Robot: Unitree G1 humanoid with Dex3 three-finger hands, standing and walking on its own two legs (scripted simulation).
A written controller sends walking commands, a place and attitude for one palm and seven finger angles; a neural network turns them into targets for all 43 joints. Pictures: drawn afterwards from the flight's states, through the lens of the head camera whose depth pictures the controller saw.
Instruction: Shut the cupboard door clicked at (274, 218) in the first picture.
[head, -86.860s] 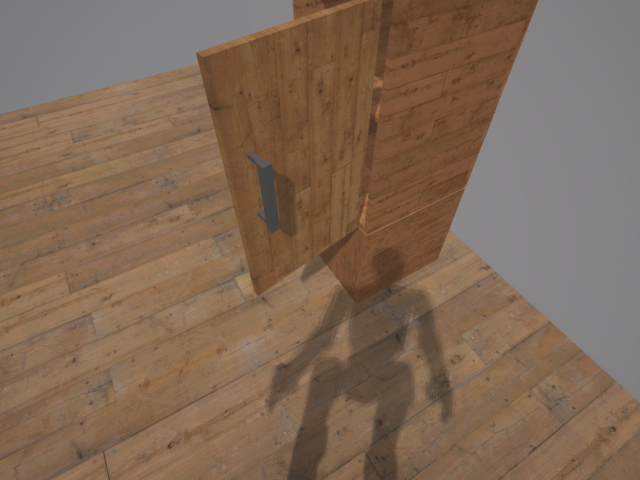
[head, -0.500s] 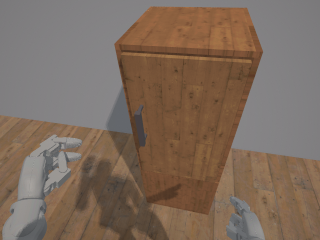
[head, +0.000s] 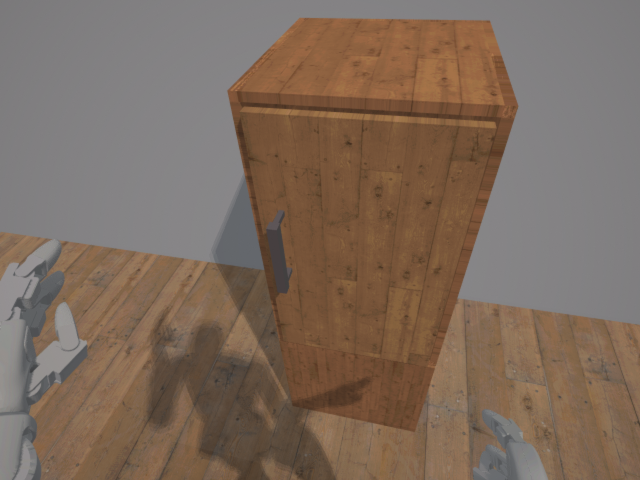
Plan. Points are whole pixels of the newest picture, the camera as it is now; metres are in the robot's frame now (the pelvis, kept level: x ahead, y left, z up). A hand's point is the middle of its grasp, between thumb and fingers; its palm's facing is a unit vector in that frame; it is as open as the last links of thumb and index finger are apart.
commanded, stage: draw the hand back to the body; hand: left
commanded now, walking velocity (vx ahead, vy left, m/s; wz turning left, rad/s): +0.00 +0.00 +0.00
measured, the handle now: (281, 253) +0.49 +0.14 -0.01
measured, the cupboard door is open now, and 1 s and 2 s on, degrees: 0 0 0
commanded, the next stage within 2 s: step back with the hand held close in 0.08 s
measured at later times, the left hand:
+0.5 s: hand (83, 341) +0.20 +0.27 +0.15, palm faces +0.38 -0.79 -0.48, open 7.4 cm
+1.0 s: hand out of the picture +0.12 +0.30 +0.15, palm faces +0.47 -0.76 -0.44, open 7.4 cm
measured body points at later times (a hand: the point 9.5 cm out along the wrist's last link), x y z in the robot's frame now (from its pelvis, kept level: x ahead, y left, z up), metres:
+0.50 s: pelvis -0.01 +0.01 +0.00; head +0.00 -0.01 +0.45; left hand +0.17 +0.31 +0.17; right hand +0.17 -0.24 -0.09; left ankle +0.01 +0.10 -0.74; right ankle -0.03 -0.11 -0.74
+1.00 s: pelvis -0.08 +0.03 -0.02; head -0.08 +0.04 +0.43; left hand +0.09 +0.34 +0.18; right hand +0.08 -0.21 -0.09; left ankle +0.01 +0.10 -0.74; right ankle -0.03 -0.11 -0.74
